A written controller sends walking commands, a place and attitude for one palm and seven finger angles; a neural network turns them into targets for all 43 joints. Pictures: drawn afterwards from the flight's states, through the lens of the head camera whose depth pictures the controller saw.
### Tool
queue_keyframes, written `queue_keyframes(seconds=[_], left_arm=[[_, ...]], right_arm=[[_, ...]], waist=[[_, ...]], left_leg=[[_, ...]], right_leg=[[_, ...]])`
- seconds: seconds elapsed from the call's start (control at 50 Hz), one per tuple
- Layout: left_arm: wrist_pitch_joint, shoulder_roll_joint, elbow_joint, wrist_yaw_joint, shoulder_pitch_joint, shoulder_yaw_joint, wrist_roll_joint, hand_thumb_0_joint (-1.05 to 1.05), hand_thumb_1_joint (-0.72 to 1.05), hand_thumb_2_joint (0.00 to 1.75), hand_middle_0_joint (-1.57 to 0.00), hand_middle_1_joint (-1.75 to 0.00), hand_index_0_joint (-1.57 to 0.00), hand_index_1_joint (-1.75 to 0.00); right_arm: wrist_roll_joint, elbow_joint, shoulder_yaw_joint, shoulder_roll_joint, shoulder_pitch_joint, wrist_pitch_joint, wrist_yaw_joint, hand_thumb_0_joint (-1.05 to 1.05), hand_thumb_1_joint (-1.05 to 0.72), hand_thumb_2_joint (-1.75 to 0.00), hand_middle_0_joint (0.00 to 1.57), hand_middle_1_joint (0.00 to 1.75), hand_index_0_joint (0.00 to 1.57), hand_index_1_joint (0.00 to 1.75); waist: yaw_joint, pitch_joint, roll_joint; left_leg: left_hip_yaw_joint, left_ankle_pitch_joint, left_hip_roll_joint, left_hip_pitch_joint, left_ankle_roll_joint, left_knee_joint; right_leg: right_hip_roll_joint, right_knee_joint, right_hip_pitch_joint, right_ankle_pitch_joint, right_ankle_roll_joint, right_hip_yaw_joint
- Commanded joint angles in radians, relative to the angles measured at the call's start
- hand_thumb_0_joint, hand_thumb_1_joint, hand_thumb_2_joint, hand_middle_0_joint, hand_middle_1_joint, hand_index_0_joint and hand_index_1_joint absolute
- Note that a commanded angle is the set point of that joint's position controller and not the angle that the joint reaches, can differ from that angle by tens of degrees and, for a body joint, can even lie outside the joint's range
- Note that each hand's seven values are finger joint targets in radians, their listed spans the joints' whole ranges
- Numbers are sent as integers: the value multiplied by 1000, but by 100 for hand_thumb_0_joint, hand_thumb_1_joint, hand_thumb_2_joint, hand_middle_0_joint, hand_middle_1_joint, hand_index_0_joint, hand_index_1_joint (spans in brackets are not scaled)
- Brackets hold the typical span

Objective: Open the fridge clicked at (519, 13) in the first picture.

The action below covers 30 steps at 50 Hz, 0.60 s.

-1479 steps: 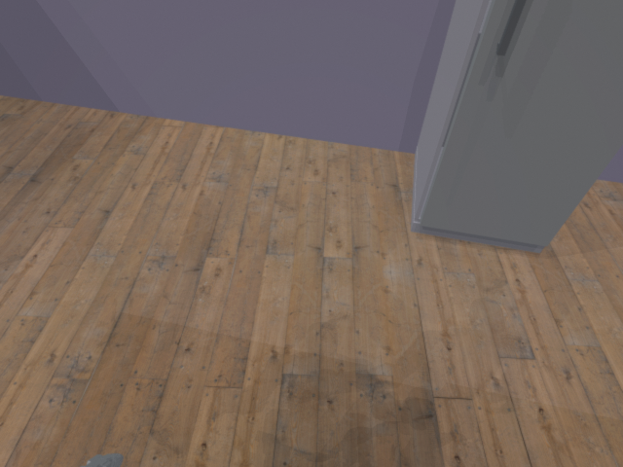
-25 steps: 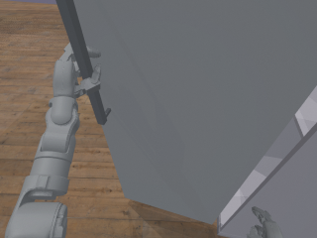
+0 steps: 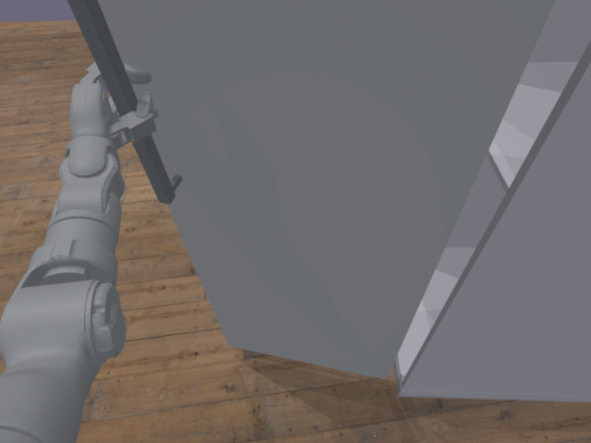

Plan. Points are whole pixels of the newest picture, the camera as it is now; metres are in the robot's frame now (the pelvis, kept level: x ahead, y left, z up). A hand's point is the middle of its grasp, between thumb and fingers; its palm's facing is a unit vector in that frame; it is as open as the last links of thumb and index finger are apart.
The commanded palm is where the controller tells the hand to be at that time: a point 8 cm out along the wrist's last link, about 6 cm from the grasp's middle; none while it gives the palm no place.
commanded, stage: stop walking and hold the door back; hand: left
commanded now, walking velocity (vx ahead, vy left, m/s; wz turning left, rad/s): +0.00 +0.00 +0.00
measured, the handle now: (130, 86) +0.50 +0.19 +0.26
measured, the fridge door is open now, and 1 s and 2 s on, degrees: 79 78 77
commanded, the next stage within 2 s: loosen the grip on the handle in 0.72 s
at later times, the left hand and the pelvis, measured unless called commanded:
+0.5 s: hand (142, 126) +0.46 +0.18 +0.22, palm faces +0.14 -0.97 -0.18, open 5.6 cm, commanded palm +0.44 +0.24 +0.20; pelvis +0.03 +0.02 +0.00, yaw -2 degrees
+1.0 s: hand (137, 107) +0.48 +0.19 +0.24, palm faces +0.13 -0.98 -0.17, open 7.3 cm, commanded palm +0.43 +0.23 +0.22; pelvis +0.04 +0.01 +0.01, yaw -1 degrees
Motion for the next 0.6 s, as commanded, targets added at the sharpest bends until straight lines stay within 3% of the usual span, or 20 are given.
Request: queue_keyframes(seconds=[0.0, 0.02, 0.04, 0.06, 0.08, 0.12, 0.14, 0.16, 0.18, 0.2, 0.22, 0.26, 0.34, 0.38, 0.4, 0.46, 0.48, 0.52, 0.54, 0.58], left_arm=[[-104, 291, -304, 14, -368, 43, -26, 0, 90, 90, -45, -140, -45, -140], [-111, 270, -351, 9, -354, 38, -29, 0, 90, 90, -45, -140, -45, -140], [-113, 267, -365, 9, -302, 45, -32, 0, 90, 90, -45, -140, -45, -140], [-116, 277, -397, 17, -322, 53, -25, 0, 90, 90, -45, -140, -45, -140], [-118, 316, -417, 27, -329, 79, -17, 0, 90, 90, -45, -140, -45, -140], [-119, 273, -513, 28, -277, 42, -20, 0, 90, 90, -45, -140, -45, -140], [-112, 271, -538, 29, -241, 45, -14, 0, 90, 90, -45, -140, -45, -140], [-105, 287, -553, 33, -223, 53, -9, 0, 90, 90, -45, -140, -45, -140], [-99, 261, -563, 33, -245, 21, -9, 0, 90, 90, -45, -140, -45, -140], [-87, 272, -540, 36, -224, 28, -14, 0, 90, 90, -45, -140, -45, -140], [-82, 306, -531, 40, -216, 53, -15, 0, 90, 90, -45, -140, -45, -140], [-87, 297, -552, 42, -234, 52, -15, 0, 90, 90, -45, -140, -45, -140], [-96, 247, -601, 38, -189, 29, -20, 0, 90, 90, -45, -140, -45, -140], [-96, 185, -642, 34, -131, -8, -25, 0, 90, 90, -45, -140, -45, -140], [-92, 134, -666, 30, -132, -56, -33, 0, 90, 90, -45, -140, -45, -140], [-77, 112, -686, 38, -132, -73, -34, 0, 90, 90, -45, -140, -45, -140], [-75, 162, -683, 46, -113, -28, -30, 0, 90, 90, -45, -140, -45, -140], [-70, 166, -693, 48, -89, -29, -31, 0, 90, 90, -45, -140, -45, -140], [-67, 138, -689, 47, -96, -54, -33, 0, 90, 90, -45, -140, -45, -140], [-66, 166, -695, 51, -88, -27, -33, 0, 90, 90, -45, -140, -45, -140]], right_arm=[[16, -168, -44, -110, -90, -46, 8, 0, -90, -90, 20, 30, 20, 30], [19, -185, -40, -108, -100, -37, 13, 0, -90, -90, 20, 30, 20, 30], [24, -200, -38, -93, -109, -24, 17, 0, -90, -90, 20, 30, 20, 30], [19, -208, -34, -91, -130, -17, 13, 0, -90, -90, 20, 30, 20, 30], [19, -201, -42, -102, -116, -10, 10, 0, -90, -90, 20, 30, 20, 30], [16, -216, -41, -96, -118, -5, 7, 0, -90, -90, 20, 30, 20, 30], [15, -224, -44, -93, -119, -5, 7, 0, -90, -90, 20, 30, 20, 30], [15, -227, -47, -88, -121, -2, 5, 0, -90, -90, 20, 30, 20, 30], [14, -224, -42, -73, -121, 0, 3, 0, -90, -90, 20, 30, 20, 30], [17, -212, -46, -76, -113, 3, -1, 0, -90, -90, 20, 30, 20, 30], [15, -205, -46, -82, -108, 8, -2, 0, -90, -90, 20, 30, 20, 30], [10, -200, -41, -72, -121, 7, -6, 0, -90, -90, 20, 30, 20, 30], [9, -209, -35, -72, -151, 5, -6, 0, -90, -90, 20, 30, 20, 30], [11, -231, -32, -62, -169, 9, -1, 0, -90, -90, 20, 30, 20, 30], [16, -236, -28, -56, -180, 9, -1, 0, -90, -90, 20, 30, 20, 30], [13, -239, -28, -56, -187, 18, -1, 0, -90, -90, 20, 30, 20, 30], [12, -238, -33, -63, -181, 23, -2, 0, -90, -90, 20, 30, 20, 30], [13, -242, -31, -59, -190, 30, -5, 0, -90, -90, 20, 30, 20, 30], [12, -243, -28, -52, -193, 34, -5, 0, -90, -90, 20, 30, 20, 30], [11, -245, -31, -53, -192, 40, -7, 0, -90, -90, 20, 30, 20, 30]], waist=[[96, -252, 0], [109, -259, 65], [105, -245, 107], [107, -206, 132], [114, -213, 100], [111, -283, 89], [110, -315, 72], [106, -321, 17], [98, -309, -39], [93, -271, -74], [103, -266, -124], [103, -276, -151], [114, -327, -6], [117, -341, -5], [112, -342, 25], [111, -340, -15], [115, -342, -28], [113, -337, -29], [110, -333, -40], [111, -343, -53]], left_leg=[[-110, 97, 86, 129, 40, -259], [-176, 124, 142, 94, 64, -269], [-248, -16, 199, 17, 88, -327], [-285, -111, 240, -71, 120, -367], [-282, -87, 247, -77, 122, -338], [-186, 136, 194, -7, 87, -222], [-123, 168, 152, 7, 57, -169], [-72, 127, 105, -6, 27, -126], [-46, 24, 66, -6, 10, -106], [-44, -14, 50, 3, 6, -98], [-56, -36, 45, 21, 6, -85], [-68, 32, 43, 64, 7, -87], [-116, 239, 122, 137, 26, -167], [-127, 294, 140, 129, 30, -165], [-118, 330, 139, 143, 29, -164], [-102, 314, 141, 141, 22, -156], [-99, 309, 137, 134, 20, -148], [-86, 301, 123, 129, 12, -139], [-81, 276, 117, 126, 11, -138], [-81, 271, 110, 131, 9, -133]], right_leg=[[-40, -94, 61, -220, -2, 54], [9, -44, 77, -184, 16, 23], [29, 8, 99, -250, 25, -2], [37, 69, 121, -226, 28, -11], [32, 55, 144, -180, 29, -11], [9, -38, 193, -63, 26, 7], [-16, -75, 209, -17, 21, 28], [-61, -113, 201, -5, 8, 92], [-103, -165, 156, -85, -4, 141], [-123, -207, 106, -147, -14, 163], [-136, -237, 67, -218, -19, 193], [-140, -242, 48, -173, -18, 182], [-47, -113, 80, 45, 22, 63], [-27, -84, 106, 107, 30, 39], [-29, -76, 108, 147, 28, 36], [-29, -83, 98, 158, 32, 42], [-36, -91, 103, 168, 29, 50], [-52, -102, 108, 196, 24, 63], [-55, -113, 102, 182, 25, 68], [-61, -126, 108, 174, 22, 72]])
